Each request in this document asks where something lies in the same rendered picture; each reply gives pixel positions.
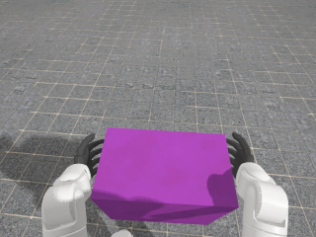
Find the robot left forearm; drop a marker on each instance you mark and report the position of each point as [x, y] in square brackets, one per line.
[63, 207]

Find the right robot hand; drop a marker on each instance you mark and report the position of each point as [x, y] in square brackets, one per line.
[241, 155]

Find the carton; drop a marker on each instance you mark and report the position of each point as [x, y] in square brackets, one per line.
[164, 176]

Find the robot right forearm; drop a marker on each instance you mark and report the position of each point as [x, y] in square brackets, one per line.
[265, 210]

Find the left robot hand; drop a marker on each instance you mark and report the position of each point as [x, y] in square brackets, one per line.
[84, 154]

